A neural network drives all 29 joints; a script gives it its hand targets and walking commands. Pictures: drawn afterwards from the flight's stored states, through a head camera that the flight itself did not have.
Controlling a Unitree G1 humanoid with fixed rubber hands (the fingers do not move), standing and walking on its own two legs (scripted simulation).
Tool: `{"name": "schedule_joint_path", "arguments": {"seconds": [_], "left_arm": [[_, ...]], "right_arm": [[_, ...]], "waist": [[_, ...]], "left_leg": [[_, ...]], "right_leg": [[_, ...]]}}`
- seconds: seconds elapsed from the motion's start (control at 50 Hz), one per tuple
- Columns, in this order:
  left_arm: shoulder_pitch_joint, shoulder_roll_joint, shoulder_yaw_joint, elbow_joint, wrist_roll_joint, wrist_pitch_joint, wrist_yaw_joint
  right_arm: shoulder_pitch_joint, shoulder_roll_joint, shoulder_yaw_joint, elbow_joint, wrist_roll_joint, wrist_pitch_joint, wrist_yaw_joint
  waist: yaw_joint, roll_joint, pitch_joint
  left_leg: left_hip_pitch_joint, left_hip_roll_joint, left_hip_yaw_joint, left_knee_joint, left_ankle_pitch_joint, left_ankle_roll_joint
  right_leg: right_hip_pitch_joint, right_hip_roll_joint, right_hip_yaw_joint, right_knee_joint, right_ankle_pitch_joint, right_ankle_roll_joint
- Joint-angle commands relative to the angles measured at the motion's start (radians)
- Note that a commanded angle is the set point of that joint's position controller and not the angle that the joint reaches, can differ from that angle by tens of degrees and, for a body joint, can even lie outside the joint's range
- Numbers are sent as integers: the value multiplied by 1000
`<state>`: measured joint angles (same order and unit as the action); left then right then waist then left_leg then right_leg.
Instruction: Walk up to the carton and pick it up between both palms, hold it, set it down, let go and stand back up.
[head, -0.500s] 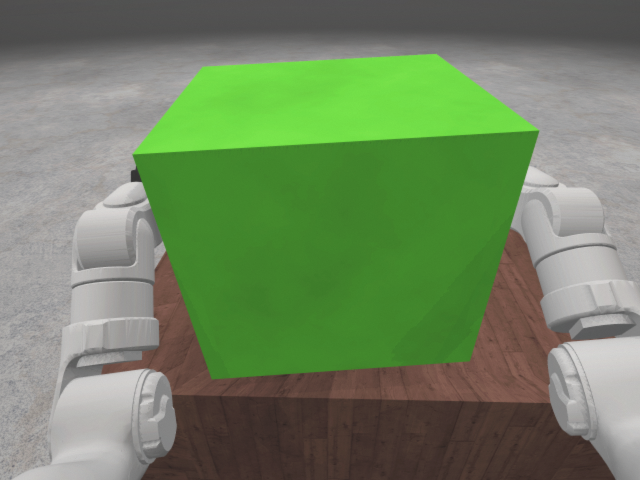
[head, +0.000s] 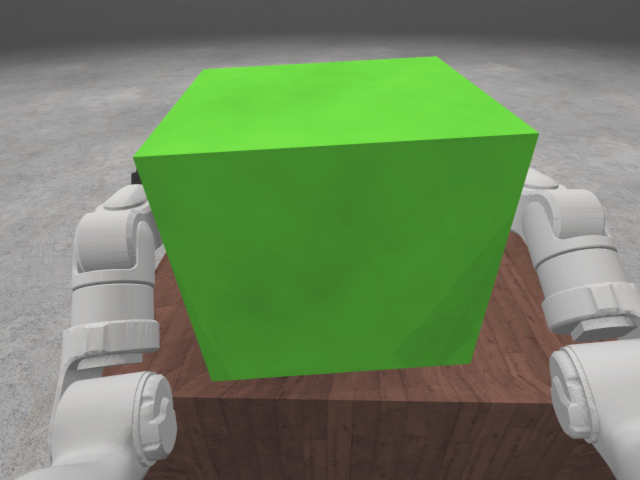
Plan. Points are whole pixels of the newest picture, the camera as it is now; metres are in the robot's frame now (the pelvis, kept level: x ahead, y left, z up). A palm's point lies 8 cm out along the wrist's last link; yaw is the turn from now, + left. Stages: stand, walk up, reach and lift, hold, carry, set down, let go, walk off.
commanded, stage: hold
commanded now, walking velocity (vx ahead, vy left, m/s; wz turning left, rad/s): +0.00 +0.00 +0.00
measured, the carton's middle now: (330, 209) +0.40 +0.00 +0.22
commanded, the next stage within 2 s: none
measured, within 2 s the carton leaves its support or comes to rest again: neither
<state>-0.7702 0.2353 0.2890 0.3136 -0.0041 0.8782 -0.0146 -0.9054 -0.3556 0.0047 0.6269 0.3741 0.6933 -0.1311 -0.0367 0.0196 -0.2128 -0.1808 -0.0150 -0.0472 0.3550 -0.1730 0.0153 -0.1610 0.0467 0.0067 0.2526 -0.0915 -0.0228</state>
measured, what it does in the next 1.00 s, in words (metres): stands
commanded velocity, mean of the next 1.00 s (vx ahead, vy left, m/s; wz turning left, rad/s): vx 0.00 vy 0.00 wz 0.00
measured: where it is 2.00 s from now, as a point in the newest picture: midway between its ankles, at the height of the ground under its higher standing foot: outside the picture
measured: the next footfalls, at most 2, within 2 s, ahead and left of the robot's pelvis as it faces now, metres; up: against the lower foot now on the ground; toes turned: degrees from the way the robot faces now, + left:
none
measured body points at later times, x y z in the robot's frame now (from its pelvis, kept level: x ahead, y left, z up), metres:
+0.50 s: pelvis +0.00 +0.00 +0.00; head -0.08 +0.00 +0.44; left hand +0.38 +0.21 +0.26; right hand +0.39 -0.20 +0.27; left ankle +0.01 +0.11 -0.75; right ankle +0.03 -0.11 -0.75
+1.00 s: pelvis +0.00 +0.00 +0.00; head -0.08 +0.01 +0.44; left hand +0.37 +0.21 +0.26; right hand +0.38 -0.20 +0.27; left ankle +0.01 +0.11 -0.75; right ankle +0.03 -0.11 -0.75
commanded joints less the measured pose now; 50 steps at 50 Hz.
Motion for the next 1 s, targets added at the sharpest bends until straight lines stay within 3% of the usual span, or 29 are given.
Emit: {"name": "schedule_joint_path", "arguments": {"seconds": [0.0,0.18,0.24,0.36,0.44,0.66,0.7,0.76,0.84,0.88,0.98], "left_arm": [[-936,-544,-411,-273,-188,-105,-149],[-952,-546,-395,-226,-178,-112,-152],[-979,-557,-412,-241,-191,-122,-152],[-943,-556,-405,-236,-185,-116,-149],[-933,-544,-393,-255,-182,-116,-150],[-936,-548,-419,-289,-192,-109,-147],[-934,-544,-406,-266,-187,-107,-148],[-951,-557,-430,-297,-197,-112,-146],[-931,-541,-409,-291,-188,-111,-149],[-929,-545,-411,-285,-184,-106,-147],[-941,-543,-400,-265,-182,-106,-151]], "right_arm": [[-959,665,234,-425,203,-55,164],[-976,675,223,-394,193,-59,168],[-966,668,208,-384,191,-61,166],[-943,654,217,-384,192,-56,167],[-961,664,242,-422,205,-58,164],[-942,661,239,-437,206,-54,163],[-951,661,237,-437,205,-51,161],[-951,672,238,-437,210,-56,165],[-940,666,246,-446,209,-50,159],[-940,659,246,-440,213,-49,161],[-960,663,236,-431,200,-52,164]], "waist": [[-4,8,-403],[0,3,-394],[-23,31,-407],[-18,27,-395],[4,-10,-419],[-18,7,-425],[-11,7,-407],[-18,34,-420],[-6,-4,-431],[-9,18,-414],[-3,0,-398]], "left_leg": [[-33,-4,-20,-61,171,-22],[-52,-5,-18,-69,139,-17],[-37,-7,-21,-61,149,-29],[-33,-3,-26,-63,172,-30],[-32,-8,-24,-56,183,-18],[-4,-6,-25,-48,201,-28],[-23,-11,-24,-52,190,-23],[-23,-9,-24,-54,181,-28],[-19,-12,-23,-48,206,-23],[-19,-10,-23,-48,212,-29],[-30,-7,-24,-58,164,-17]], "right_leg": [[301,2,52,34,204,10],[302,-3,57,29,180,12],[282,-4,57,30,181,10],[293,2,53,28,201,8],[312,3,54,34,215,16],[300,5,54,35,241,13],[305,0,57,35,238,15],[288,-1,59,36,221,12],[317,3,55,38,257,19],[311,2,55,40,257,14],[303,-1,59,33,209,15]]}}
